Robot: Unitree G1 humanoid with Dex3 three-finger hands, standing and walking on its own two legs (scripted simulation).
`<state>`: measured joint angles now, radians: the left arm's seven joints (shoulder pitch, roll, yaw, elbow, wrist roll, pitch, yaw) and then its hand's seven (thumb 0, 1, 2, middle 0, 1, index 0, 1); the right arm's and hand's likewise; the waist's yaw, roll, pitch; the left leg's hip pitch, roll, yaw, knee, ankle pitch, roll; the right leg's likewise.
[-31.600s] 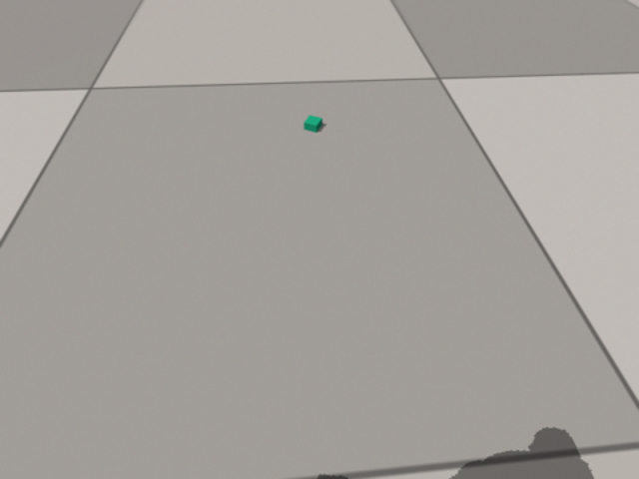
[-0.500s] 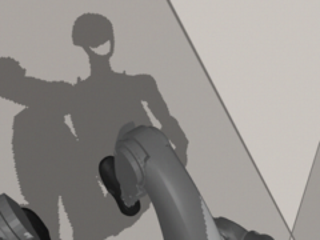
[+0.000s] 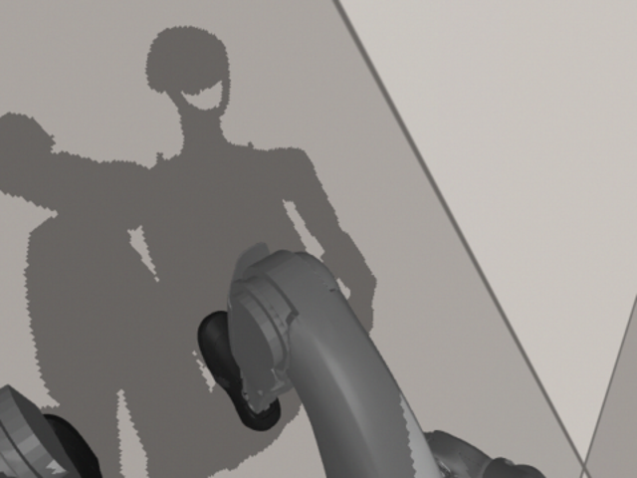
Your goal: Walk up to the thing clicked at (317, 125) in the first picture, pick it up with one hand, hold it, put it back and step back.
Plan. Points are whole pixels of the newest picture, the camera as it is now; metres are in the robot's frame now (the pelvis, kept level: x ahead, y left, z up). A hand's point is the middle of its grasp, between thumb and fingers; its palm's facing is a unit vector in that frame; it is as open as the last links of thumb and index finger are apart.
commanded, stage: rest palm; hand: left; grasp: from above
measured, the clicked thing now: out of the picture +0.41 +0.40 -0.30
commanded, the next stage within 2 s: none
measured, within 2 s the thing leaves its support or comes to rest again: neither
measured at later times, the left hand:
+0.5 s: hand out of the picture +0.42 +0.38 -0.26, palm faces +0.08 -0.44 -0.89, open 13.7 cm
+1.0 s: hand out of the picture +0.42 +0.38 -0.26, palm faces +0.10 -0.44 -0.89, open 13.8 cm
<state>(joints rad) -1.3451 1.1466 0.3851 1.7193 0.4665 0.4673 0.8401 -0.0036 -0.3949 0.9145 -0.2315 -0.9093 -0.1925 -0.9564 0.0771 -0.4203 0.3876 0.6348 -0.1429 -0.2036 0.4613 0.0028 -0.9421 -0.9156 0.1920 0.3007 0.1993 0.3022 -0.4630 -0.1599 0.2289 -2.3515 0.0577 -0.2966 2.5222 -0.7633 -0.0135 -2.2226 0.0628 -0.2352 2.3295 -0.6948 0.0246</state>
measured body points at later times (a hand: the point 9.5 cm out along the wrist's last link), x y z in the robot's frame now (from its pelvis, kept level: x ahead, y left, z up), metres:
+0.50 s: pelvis +0.00 +0.00 +0.00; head +0.31 +0.13 +0.29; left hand +0.42 +0.40 -0.21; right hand +0.02 -0.25 -0.04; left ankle +0.05 +0.13 -0.28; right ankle +0.11 -0.11 -0.28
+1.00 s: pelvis +0.00 +0.00 +0.00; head +0.30 +0.13 +0.30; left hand +0.42 +0.40 -0.21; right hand +0.02 -0.25 -0.04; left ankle +0.05 +0.13 -0.28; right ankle +0.11 -0.11 -0.28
